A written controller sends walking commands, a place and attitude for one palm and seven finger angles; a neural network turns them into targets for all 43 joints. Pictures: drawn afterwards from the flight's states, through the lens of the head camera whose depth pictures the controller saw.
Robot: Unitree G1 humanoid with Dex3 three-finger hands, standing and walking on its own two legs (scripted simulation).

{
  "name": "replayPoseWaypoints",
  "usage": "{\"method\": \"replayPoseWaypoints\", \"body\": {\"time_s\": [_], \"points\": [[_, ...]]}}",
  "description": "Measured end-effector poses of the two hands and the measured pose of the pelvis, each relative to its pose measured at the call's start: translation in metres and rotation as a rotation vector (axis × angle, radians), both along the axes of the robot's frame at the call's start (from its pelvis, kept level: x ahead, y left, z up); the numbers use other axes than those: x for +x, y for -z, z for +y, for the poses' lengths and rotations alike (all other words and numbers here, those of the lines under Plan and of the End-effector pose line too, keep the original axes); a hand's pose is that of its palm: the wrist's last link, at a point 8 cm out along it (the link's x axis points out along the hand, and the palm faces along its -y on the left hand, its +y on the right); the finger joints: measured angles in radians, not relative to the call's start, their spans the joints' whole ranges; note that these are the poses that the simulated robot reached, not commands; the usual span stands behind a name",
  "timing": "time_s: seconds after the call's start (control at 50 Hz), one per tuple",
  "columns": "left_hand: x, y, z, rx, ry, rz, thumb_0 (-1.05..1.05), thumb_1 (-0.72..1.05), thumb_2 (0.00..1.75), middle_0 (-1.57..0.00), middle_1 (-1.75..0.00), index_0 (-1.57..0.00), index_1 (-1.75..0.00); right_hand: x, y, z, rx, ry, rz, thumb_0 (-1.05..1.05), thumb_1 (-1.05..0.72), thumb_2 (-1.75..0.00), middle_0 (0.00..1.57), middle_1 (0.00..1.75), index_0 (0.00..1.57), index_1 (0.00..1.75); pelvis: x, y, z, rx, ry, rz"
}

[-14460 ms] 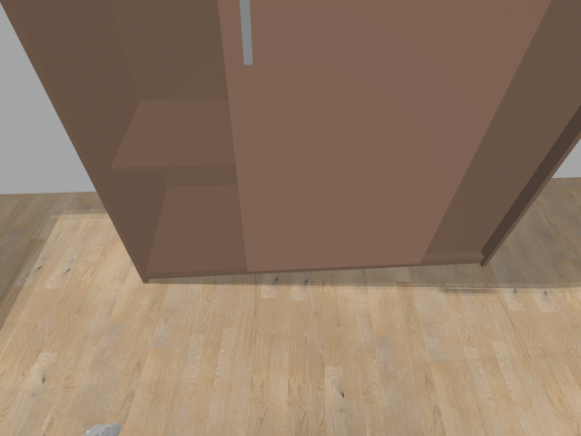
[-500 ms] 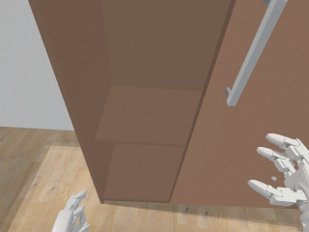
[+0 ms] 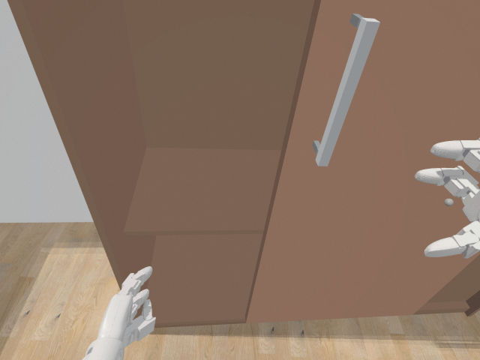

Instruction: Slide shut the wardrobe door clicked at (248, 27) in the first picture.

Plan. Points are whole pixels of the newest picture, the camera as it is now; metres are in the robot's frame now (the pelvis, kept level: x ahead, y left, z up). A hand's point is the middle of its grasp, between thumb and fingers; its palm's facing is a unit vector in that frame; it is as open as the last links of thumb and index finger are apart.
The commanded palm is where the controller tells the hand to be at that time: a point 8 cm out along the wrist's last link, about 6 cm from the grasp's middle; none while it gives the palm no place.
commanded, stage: raise the hand with hooked fingers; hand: right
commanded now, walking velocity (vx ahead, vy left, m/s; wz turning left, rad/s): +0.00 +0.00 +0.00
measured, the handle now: (337, 98) +0.45 -0.16 +0.27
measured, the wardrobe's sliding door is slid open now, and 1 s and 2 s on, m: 0.41 0.41 0.41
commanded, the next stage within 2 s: move the hooked fingers beside the handle in 0.70 s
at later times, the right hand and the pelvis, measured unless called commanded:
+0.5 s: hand (455, 166) +0.28 -0.27 +0.27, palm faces +0.02 +0.99 -0.17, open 14.0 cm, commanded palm +0.25 -0.31 +0.28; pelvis +0.00 +0.00 +0.00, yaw +1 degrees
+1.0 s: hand (461, 159) +0.29 -0.27 +0.27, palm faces +0.04 +0.99 -0.16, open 14.0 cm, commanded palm +0.26 -0.31 +0.27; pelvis +0.01 +0.00 +0.00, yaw +0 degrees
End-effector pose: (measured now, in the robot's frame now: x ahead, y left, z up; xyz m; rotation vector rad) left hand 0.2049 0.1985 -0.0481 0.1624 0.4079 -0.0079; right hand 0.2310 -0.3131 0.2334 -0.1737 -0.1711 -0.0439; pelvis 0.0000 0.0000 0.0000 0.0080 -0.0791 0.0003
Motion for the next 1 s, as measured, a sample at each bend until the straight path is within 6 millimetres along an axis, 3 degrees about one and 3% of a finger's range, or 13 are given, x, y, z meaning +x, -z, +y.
{"method": "replayPoseWaypoints", "body": {"time_s": [0.12,0.28,0.5,1.0], "points": [[-0.003,0.006,0.001,0.001,0.01,0.042,0.01,0.9,0.89,-0.21,-0.3,-0.2,-0.3,0.006,-0.029,-0.009,-0.018,0.006,-0.023,-0.01,0.5,-0.31,0.3,1.19,0.3,1.19,0.0,-0.001,0.001,-0.001,0.005,-0.003],[-0.013,0.013,0.02,0.022,-0.025,0.089,0.01,0.9,0.89,-0.21,-0.3,-0.2,-0.3,0.022,-0.058,-0.02,-0.027,0.015,-0.023,-0.01,0.51,-0.3,0.31,1.2,0.3,1.2,0.0,-0.001,0.003,-0.004,0.002,0.007],[-0.018,0.012,0.041,0.046,-0.077,0.1,0.01,0.9,0.89,-0.2,-0.3,-0.2,-0.3,0.031,-0.038,-0.006,0.002,-0.037,0.016,-0.01,0.51,-0.3,0.3,1.2,0.3,1.2,0.004,0.0,0.003,-0.006,-0.012,0.014],[0.004,0.01,0.02,0.01,-0.018,0.082,0.01,0.9,0.89,-0.2,-0.3,-0.2,-0.3,0.033,-0.045,-0.01,0.014,-0.017,0.007,-0.01,0.51,-0.3,0.31,1.2,0.3,1.2,0.01,-0.001,0.004,-0.004,0.002,0.02]]}}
